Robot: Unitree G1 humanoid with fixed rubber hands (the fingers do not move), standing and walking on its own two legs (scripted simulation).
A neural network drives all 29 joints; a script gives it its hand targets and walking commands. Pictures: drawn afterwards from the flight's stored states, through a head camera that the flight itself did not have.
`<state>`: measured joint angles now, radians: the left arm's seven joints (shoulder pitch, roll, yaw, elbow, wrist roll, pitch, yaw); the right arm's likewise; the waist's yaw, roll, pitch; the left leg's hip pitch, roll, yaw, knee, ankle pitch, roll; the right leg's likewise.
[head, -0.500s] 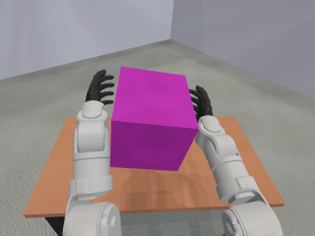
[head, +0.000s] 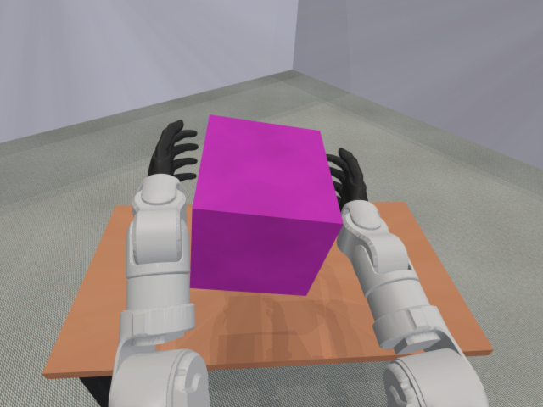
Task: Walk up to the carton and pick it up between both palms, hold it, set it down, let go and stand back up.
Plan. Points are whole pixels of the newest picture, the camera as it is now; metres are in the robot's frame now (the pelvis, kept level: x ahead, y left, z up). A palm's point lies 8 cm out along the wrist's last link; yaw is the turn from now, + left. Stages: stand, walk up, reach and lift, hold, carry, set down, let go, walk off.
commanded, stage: hold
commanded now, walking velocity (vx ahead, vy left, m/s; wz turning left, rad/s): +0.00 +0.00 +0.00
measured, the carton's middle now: (258, 205) +0.36 +0.01 +0.15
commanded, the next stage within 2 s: none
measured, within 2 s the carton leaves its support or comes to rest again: neither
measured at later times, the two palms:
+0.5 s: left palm (165, 178) +0.34 +0.13 +0.22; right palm (352, 201) +0.34 -0.13 +0.17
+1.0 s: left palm (164, 181) +0.35 +0.13 +0.21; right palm (349, 202) +0.35 -0.13 +0.17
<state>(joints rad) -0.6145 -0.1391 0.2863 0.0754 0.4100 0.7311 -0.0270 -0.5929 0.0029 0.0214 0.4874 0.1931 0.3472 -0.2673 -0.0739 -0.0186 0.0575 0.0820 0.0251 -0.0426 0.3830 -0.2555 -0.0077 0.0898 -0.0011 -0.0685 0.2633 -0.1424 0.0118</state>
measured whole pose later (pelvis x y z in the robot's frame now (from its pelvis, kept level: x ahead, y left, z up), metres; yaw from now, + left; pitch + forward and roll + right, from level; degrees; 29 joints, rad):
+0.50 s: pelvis -0.01 +0.00 +0.00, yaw +0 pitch -12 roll -2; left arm -0.64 -0.13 0.30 0.11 0.42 0.73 -0.03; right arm -0.62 0.01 0.00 0.52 0.18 0.34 -0.26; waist -0.07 -0.02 0.06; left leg 0.07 0.03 -0.04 0.37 -0.24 -0.01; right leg 0.08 0.00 -0.07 0.26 -0.13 0.01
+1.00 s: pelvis +0.00 +0.00 +0.00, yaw +0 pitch -12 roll -2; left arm -0.63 -0.13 0.30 0.10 0.41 0.73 -0.04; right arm -0.61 0.01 0.01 0.53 0.18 0.33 -0.26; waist -0.08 -0.03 0.06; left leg 0.07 0.02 -0.05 0.38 -0.25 -0.01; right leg 0.08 0.00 -0.07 0.26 -0.14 0.01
